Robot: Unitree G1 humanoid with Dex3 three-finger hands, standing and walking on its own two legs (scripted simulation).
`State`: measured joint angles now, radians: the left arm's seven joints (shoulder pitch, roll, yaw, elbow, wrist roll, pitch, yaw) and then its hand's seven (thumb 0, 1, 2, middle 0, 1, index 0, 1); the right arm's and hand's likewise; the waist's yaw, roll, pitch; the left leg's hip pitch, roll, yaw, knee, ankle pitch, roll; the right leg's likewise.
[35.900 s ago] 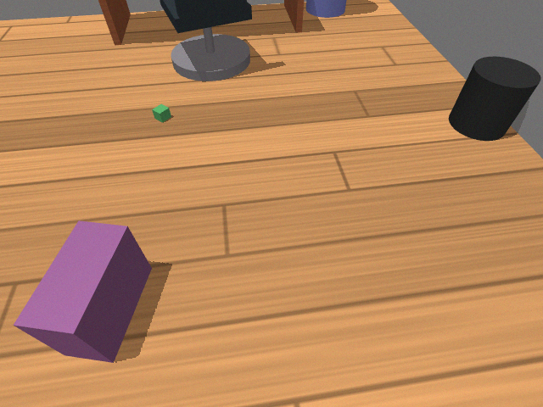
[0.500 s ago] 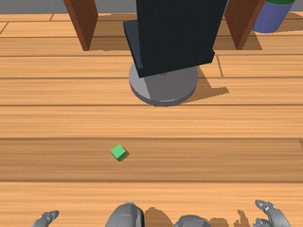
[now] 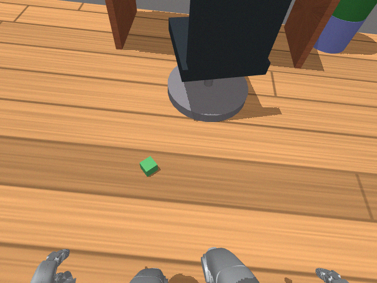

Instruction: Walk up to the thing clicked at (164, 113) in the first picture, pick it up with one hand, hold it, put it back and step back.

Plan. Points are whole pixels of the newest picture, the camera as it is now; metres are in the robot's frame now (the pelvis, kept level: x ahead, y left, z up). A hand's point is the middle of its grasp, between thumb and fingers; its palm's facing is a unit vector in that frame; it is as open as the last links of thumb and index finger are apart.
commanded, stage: step back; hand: left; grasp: from above
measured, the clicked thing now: (148, 166) +0.70 +0.20 -0.73
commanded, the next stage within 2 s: none
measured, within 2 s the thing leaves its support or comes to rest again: neither
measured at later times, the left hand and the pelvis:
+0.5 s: hand out of the picture -0.07 +0.23 -0.14, palm faces -0.02 -0.90 -0.43, open 7.3 cm; pelvis -0.17 -0.04 -0.01, yaw +0 degrees
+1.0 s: hand out of the picture -0.28 +0.20 -0.15, palm faces -0.04 -0.91 -0.40, open 7.3 cm; pelvis -0.34 -0.07 -0.01, yaw -3 degrees
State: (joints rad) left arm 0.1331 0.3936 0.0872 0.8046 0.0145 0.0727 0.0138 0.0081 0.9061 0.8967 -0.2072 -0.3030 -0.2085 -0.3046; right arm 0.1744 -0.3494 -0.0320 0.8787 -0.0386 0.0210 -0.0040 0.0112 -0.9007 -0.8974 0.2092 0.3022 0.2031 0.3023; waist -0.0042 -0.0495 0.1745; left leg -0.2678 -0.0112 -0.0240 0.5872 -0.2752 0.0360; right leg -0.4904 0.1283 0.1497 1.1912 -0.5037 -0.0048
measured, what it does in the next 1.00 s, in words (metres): walks backwards: right foot, then left foot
